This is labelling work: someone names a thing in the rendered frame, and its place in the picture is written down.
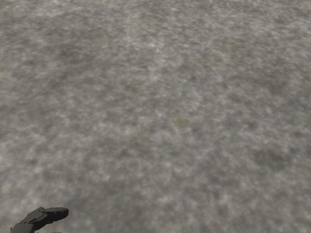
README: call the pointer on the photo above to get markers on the robot left hand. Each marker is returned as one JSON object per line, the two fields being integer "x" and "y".
{"x": 39, "y": 218}

